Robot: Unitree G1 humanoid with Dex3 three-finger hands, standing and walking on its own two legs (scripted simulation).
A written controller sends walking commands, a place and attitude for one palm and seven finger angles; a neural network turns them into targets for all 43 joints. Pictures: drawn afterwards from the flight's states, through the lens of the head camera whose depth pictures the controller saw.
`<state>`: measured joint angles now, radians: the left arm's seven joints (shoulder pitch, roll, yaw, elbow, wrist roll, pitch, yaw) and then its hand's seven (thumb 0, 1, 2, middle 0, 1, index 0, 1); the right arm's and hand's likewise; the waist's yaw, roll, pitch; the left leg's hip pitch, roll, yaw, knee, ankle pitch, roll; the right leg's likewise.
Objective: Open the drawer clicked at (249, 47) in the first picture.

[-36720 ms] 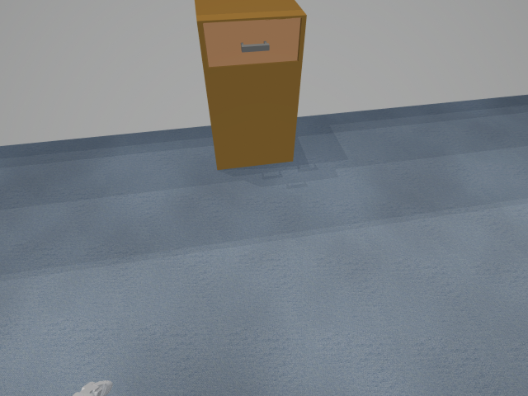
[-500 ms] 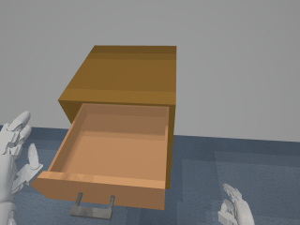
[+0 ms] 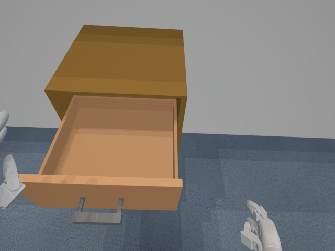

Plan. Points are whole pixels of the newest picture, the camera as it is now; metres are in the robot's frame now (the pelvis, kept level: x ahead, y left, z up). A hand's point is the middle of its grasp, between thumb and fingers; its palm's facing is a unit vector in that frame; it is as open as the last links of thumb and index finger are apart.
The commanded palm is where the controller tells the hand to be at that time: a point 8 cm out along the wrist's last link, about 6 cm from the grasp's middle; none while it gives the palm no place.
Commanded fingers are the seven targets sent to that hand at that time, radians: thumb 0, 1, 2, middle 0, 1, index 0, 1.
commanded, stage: step back with the hand held close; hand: left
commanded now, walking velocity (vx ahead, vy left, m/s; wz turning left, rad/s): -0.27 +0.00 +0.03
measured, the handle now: (99, 210) +0.23 +0.18 -0.07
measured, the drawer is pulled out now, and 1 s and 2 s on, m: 0.30 0.30 0.30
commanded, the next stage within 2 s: stop stepping back and stand still in 0.86 s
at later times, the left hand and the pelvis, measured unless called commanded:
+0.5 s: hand out of the picture +0.10 +0.23 +0.17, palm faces +0.34 -0.79 -0.50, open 7.4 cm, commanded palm +0.03 +0.26 +0.18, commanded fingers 0.00 0.90 0.90 -0.20 -0.30 -0.20 -0.30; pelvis -0.10 -0.01 +0.00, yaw +0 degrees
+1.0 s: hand out of the picture -0.06 +0.22 +0.17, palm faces +0.40 -0.82 -0.41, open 7.4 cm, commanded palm -0.13 +0.25 +0.18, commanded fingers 0.00 0.90 0.90 -0.20 -0.30 -0.20 -0.30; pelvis -0.25 -0.03 +0.01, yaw +1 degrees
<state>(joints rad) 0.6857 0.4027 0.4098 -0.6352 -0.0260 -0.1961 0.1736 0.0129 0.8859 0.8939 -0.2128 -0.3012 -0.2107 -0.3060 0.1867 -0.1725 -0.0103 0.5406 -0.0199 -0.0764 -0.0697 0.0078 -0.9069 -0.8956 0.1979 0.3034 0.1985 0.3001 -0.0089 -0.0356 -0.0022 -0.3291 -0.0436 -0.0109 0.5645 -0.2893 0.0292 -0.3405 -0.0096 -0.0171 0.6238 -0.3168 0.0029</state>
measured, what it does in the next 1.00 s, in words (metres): walks backwards: right foot, then left foot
